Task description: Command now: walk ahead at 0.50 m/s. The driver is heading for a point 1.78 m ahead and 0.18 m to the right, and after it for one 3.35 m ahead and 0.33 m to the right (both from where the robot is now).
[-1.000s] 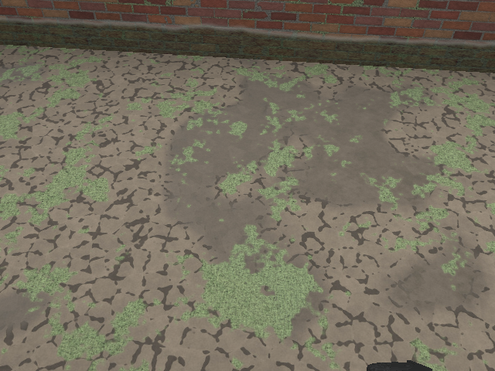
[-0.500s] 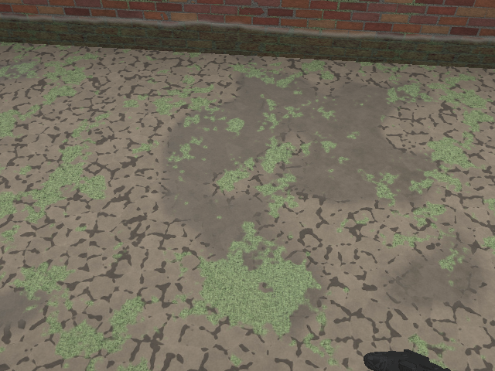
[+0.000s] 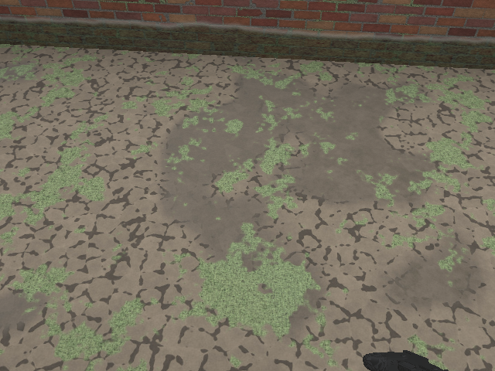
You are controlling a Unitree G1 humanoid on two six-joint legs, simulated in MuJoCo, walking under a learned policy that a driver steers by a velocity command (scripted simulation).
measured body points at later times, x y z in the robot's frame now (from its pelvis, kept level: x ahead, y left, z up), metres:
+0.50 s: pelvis +0.00 +0.00 +0.00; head -0.01 +0.00 +0.45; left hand +0.20 +0.20 -0.08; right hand +0.21 -0.19 -0.07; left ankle +0.00 +0.08 -0.72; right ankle -0.02 -0.12 -0.72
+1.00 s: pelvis +0.00 +0.00 +0.00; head -0.01 +0.00 +0.45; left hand +0.20 +0.20 -0.08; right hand +0.21 -0.19 -0.07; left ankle +0.00 +0.08 -0.72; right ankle -0.02 -0.12 -0.72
